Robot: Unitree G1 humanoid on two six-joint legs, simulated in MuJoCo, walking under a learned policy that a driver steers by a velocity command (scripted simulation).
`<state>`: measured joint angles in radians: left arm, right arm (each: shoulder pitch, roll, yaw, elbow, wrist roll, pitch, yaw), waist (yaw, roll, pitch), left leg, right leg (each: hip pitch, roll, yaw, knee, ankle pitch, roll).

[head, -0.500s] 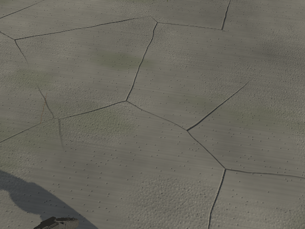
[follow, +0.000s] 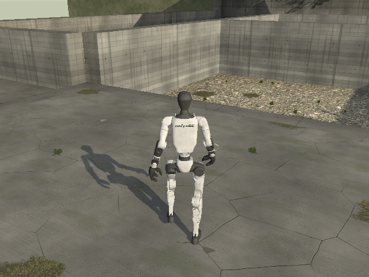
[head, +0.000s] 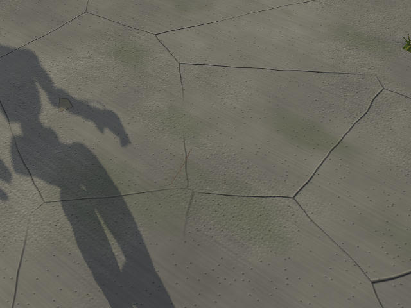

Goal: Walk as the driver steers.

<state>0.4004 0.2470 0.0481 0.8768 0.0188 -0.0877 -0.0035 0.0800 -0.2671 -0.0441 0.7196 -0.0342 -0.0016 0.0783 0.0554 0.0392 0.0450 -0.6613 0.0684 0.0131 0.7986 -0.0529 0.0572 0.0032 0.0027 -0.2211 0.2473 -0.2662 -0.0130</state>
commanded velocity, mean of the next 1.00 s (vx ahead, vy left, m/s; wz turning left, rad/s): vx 0.50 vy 0.00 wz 0.20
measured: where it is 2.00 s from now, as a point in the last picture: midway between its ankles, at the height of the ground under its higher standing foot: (180, 151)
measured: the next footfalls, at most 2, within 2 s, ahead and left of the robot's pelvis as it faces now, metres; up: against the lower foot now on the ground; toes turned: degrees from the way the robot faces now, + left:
left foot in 0.14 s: +0.22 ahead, +0.11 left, +0.00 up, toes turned +9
right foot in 0.70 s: +0.57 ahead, +0.00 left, +0.00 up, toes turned +6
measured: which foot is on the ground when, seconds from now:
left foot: up 0.00-0.12, down 0.14-0.70, up 0.72-1.00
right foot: down 0.00-0.14, up 0.16-0.68, down 0.70-1.00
